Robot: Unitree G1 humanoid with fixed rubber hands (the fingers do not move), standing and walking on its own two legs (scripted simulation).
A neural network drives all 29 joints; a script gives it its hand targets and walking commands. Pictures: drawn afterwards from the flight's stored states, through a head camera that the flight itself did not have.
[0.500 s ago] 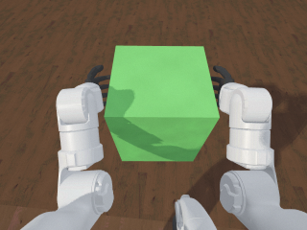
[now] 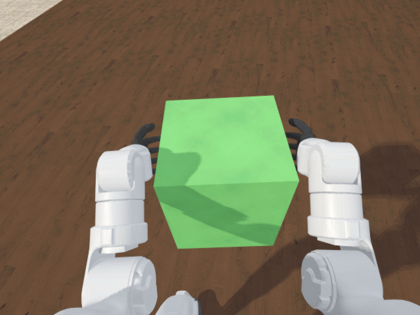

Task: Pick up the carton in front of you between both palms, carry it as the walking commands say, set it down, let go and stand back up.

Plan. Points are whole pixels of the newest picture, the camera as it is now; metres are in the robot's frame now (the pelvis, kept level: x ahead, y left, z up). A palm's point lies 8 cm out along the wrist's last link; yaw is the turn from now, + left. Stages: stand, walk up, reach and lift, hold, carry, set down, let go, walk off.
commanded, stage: carry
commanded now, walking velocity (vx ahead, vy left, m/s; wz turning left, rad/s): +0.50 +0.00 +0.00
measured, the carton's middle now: (222, 177) +0.37 +0.01 +0.04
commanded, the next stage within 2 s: none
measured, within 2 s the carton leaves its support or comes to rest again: neither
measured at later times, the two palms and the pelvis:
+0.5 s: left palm (169, 87) +0.59 +0.14 +0.10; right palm (291, 89) +0.58 -0.15 +0.10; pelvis +0.32 +0.01 +0.00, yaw -2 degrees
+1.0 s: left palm (178, 34) +0.88 +0.15 +0.10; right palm (272, 32) +0.88 -0.15 +0.10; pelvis +0.62 +0.00 -0.01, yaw +0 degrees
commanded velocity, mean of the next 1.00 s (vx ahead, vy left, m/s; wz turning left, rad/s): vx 0.50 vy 0.00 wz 0.00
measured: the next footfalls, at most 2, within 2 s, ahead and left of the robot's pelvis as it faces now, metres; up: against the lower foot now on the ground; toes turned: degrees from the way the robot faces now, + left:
left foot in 0.08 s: +0.23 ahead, +0.11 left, +0.00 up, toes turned +5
right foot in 0.54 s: +0.51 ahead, -0.11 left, +0.00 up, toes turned -11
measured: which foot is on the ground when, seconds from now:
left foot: up 0.00-0.06, down 0.08-0.58, up 0.60-1.00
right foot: down 0.00-0.08, up 0.10-0.52, down 0.54-1.00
